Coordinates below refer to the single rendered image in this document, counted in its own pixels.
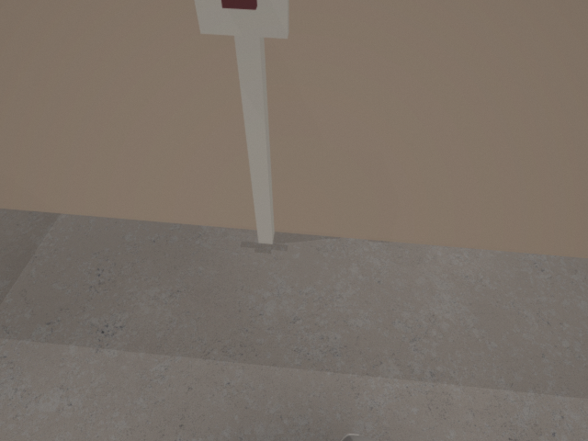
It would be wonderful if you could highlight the panel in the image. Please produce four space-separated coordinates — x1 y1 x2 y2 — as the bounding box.
195 0 288 244

